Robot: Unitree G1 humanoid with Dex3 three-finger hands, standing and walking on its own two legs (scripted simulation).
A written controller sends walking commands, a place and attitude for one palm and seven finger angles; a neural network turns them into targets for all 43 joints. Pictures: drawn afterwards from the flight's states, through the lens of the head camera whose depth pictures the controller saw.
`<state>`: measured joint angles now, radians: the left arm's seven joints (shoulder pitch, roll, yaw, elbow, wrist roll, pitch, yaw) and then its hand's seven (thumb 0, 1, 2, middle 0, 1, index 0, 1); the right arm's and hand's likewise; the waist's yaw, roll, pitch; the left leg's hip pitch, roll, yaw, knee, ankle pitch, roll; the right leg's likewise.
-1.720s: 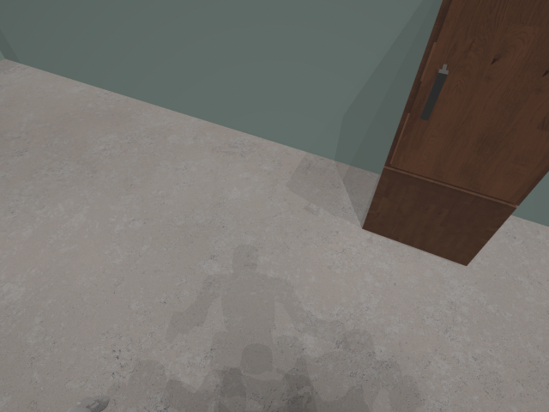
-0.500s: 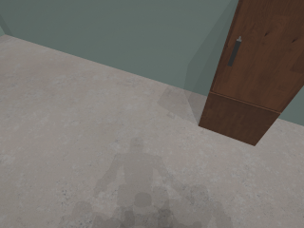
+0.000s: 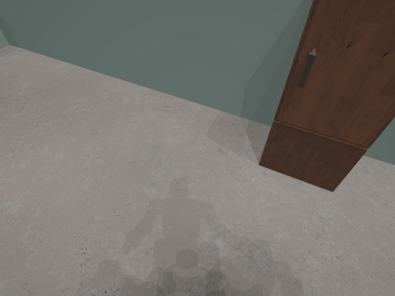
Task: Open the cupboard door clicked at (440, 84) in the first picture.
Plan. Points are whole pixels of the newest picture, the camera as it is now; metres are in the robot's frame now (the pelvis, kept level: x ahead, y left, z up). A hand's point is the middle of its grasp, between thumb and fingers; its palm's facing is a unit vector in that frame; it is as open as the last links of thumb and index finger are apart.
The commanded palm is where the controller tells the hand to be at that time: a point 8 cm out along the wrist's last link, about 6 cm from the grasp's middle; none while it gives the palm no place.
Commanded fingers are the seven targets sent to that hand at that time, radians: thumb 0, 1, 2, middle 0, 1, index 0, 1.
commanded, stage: walk to a spot facing it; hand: left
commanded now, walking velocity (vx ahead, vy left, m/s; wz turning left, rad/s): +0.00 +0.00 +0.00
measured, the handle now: (307, 68) +0.98 -0.39 -0.03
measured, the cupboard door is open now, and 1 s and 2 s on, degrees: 0 0 0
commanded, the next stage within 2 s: none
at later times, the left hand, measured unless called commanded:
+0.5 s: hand out of the picture +0.05 +0.17 -0.18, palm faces -0.14 -0.96 -0.25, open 7.4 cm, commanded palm none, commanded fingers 0.00 0.90 0.90 -0.20 -0.30 -0.20 -0.30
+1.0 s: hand out of the picture +0.13 +0.21 -0.17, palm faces -0.38 -0.89 -0.23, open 7.4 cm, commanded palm none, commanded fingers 0.00 0.90 0.90 -0.20 -0.30 -0.20 -0.30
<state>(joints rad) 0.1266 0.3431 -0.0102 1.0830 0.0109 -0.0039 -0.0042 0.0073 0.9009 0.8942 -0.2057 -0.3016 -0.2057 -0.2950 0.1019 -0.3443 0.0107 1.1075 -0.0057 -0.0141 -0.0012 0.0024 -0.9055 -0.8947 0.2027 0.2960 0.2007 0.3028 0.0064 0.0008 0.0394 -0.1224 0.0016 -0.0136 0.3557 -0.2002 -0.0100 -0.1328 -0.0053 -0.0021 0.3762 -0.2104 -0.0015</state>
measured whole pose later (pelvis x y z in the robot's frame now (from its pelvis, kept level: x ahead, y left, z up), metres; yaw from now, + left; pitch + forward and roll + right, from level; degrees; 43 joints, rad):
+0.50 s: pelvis -0.03 -0.02 -0.02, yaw -11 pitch -1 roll +1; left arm 0.25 0.20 0.03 0.92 0.02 0.04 -0.01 0.01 0.90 0.89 -0.20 -0.30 -0.20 -0.29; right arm 0.15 -0.24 -0.05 0.98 -0.01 0.06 -0.02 0.00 -0.91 -0.89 0.20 0.30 0.20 0.30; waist 0.03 0.03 0.11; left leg -0.43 0.04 0.02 1.03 -0.45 -0.05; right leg -0.34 0.05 0.02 0.65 -0.30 -0.06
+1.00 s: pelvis -0.04 +0.04 -0.01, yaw -27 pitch +0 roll -1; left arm 0.20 0.30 0.10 0.89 0.03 0.08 -0.03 0.01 0.91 0.89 -0.20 -0.30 -0.20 -0.29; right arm 0.20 -0.20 -0.02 0.90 -0.02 0.01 -0.03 0.00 -0.91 -0.89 0.20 0.30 0.20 0.30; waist 0.03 -0.05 0.04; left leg -0.18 0.04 0.07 0.48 -0.30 0.01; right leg -0.56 0.05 0.05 1.13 -0.38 0.06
